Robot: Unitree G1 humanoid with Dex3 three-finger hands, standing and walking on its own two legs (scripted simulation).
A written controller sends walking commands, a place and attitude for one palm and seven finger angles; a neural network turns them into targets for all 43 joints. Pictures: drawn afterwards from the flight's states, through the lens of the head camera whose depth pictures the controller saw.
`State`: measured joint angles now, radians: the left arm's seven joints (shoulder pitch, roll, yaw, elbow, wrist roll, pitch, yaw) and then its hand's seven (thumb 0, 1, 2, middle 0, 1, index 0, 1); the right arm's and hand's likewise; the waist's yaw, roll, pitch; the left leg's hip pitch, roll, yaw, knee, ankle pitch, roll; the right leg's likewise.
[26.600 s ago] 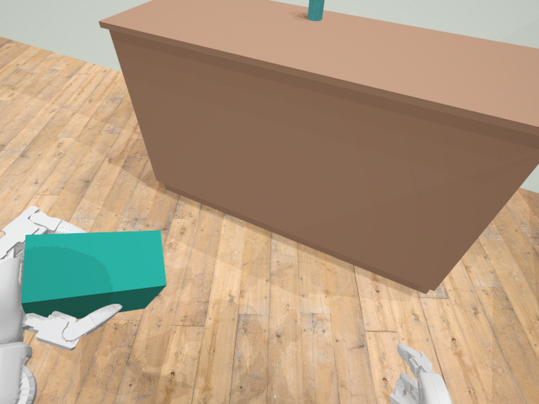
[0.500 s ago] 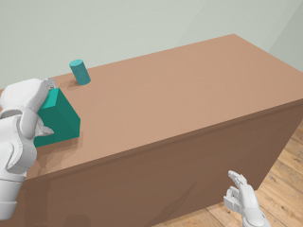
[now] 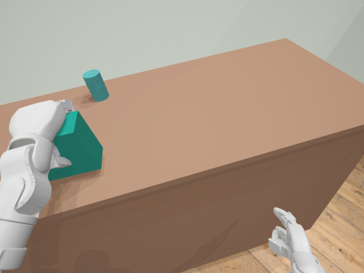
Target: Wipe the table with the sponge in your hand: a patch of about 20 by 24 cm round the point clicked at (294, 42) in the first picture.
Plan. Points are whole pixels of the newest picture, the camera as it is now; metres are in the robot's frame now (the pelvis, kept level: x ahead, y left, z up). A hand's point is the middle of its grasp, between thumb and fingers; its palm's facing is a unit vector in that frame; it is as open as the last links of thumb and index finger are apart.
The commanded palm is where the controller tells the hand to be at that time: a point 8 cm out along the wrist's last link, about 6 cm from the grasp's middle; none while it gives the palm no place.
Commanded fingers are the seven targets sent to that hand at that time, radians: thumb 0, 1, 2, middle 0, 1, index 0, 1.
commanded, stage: lower the sponge onto the table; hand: left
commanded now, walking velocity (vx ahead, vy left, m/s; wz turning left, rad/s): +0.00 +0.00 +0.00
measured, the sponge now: (68, 153) +0.29 +0.31 +0.14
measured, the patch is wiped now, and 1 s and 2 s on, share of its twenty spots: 0.00 0.10 0.25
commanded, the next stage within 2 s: wipe forward along the first lane in 0.72 s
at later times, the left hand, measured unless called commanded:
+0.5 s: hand (53, 151) +0.27 +0.31 +0.17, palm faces +0.09 -0.05 -0.99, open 10.4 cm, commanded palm +0.23 +0.30 +0.24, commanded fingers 0.00 0.10 1.30 -1.20 -1.60 -1.20 -1.60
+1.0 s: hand (50, 152) +0.27 +0.32 +0.16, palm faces +0.05 -0.01 -1.00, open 10.4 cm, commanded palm +0.24 +0.32 +0.22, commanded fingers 0.00 0.10 1.30 -1.20 -1.60 -1.20 -1.60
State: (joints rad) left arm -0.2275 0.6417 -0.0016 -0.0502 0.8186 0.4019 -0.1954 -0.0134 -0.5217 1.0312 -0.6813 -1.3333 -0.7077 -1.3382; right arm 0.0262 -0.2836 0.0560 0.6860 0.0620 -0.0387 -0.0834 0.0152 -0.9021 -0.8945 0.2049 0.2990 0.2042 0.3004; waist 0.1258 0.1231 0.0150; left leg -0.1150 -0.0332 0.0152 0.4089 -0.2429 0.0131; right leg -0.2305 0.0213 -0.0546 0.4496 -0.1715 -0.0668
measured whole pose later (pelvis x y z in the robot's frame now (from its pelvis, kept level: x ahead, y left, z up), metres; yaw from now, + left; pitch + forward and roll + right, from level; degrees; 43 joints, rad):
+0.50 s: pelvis +0.01 +0.00 +0.00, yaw +0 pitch -3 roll +1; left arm -0.09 0.62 0.00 -0.15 0.82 0.43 -0.17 -0.01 -0.52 1.03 -0.68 -1.33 -0.71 -1.34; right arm 0.01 -0.28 0.06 0.67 0.06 -0.02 -0.07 0.01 -0.90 -0.89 0.20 0.30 0.20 0.30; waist 0.14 0.12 0.01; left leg -0.09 -0.03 0.01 0.39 -0.25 0.02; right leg -0.20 0.02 -0.06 0.42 -0.17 -0.06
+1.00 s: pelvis +0.00 +0.00 +0.00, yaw +0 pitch -3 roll +1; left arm -0.15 0.64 0.01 0.01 0.84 0.37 -0.16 -0.02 -0.52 1.03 -0.68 -1.33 -0.71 -1.34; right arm 0.03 -0.29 0.05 0.69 0.07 -0.02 -0.09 0.01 -0.90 -0.89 0.21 0.30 0.20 0.30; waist 0.12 0.12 0.00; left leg -0.12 -0.03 0.01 0.41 -0.24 0.01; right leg -0.22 0.03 -0.06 0.43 -0.16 -0.07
